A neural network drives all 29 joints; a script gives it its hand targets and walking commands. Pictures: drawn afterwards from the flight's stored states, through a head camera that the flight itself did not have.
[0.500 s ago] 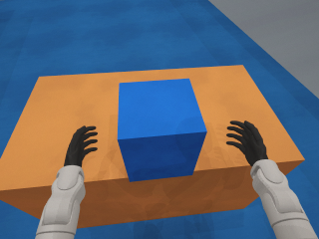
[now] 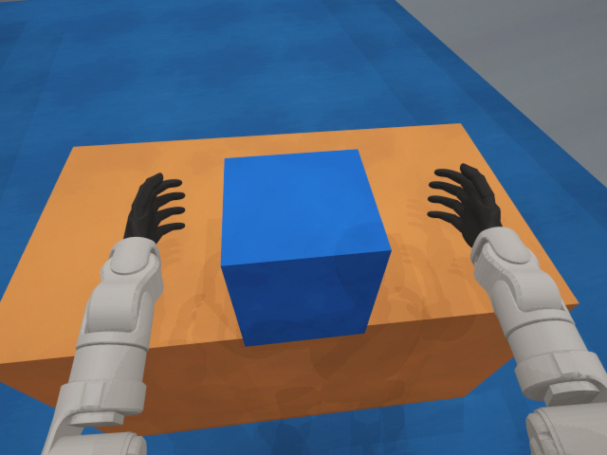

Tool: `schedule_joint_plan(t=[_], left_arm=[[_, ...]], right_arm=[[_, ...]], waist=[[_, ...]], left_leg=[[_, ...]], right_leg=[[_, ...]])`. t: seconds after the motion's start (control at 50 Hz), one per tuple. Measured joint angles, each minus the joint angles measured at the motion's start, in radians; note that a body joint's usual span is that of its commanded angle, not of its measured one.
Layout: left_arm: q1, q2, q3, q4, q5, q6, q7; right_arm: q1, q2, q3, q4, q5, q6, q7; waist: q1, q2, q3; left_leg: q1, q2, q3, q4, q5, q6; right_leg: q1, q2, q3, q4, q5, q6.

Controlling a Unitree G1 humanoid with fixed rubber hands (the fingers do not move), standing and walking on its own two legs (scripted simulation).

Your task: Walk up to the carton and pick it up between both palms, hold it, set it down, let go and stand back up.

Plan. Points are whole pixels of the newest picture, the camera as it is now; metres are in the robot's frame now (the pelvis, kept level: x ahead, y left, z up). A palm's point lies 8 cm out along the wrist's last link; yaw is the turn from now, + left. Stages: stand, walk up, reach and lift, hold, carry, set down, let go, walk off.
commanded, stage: reach and lift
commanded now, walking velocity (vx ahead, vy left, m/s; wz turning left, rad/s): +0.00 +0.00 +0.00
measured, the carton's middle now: (299, 251) +0.43 +0.02 -0.02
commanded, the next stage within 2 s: none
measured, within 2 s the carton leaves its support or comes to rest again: neither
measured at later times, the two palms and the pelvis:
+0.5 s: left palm (152, 191) +0.43 +0.22 +0.13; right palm (475, 182) +0.43 -0.22 +0.13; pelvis +0.01 +0.00 +0.00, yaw +0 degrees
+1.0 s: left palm (178, 249) +0.41 +0.21 +0.02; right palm (441, 229) +0.42 -0.19 +0.04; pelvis +0.00 +0.01 -0.01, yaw -1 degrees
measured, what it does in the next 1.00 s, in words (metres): stands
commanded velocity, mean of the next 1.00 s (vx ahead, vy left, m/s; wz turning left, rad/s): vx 0.00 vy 0.00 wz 0.00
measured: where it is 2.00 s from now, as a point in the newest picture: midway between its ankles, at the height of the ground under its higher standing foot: outside the picture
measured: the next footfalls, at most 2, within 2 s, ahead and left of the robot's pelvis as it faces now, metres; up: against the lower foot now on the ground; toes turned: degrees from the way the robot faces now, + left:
none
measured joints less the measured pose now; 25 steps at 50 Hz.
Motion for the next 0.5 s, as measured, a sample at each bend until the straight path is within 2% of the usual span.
schedule_joint_plan(t=[0.08, 0.24, 0.36, 0.5], left_arm=[[-0.085, 0.017, 0.000, 0.101, -0.002, 0.002, 0.000], [-0.206, 0.035, 0.000, 0.219, -0.012, 0.002, 0.000], [-0.300, 0.044, 0.000, 0.348, -0.017, 0.000, 0.001], [-0.343, 0.037, -0.007, 0.484, -0.020, -0.082, 0.002]], right_arm=[[-0.077, -0.003, 0.000, 0.077, 0.005, 0.015, 0.000], [-0.185, -0.006, 0.000, 0.196, 0.010, 0.019, 0.000], [-0.268, -0.011, 0.000, 0.295, 0.011, 0.020, 0.000], [-0.319, -0.011, 0.000, 0.411, 0.011, -0.021, 0.000]], waist=[[0.000, 0.000, -0.001], [0.000, 0.000, -0.014], [0.000, 0.000, -0.036], [0.000, 0.001, -0.070]], left_leg=[[0.000, 0.001, 0.000, 0.000, 0.000, 0.000], [-0.011, 0.003, 0.000, 0.000, 0.000, -0.002], [-0.032, 0.005, 0.000, 0.000, 0.000, -0.004], [-0.063, 0.009, 0.000, 0.001, 0.000, -0.005]], right_leg=[[0.000, 0.001, 0.000, 0.000, 0.000, 0.000], [-0.009, 0.003, 0.000, -0.005, 0.002, 0.000], [-0.028, 0.005, 0.000, -0.010, 0.005, 0.000], [-0.054, 0.009, 0.000, -0.020, 0.010, 0.000]])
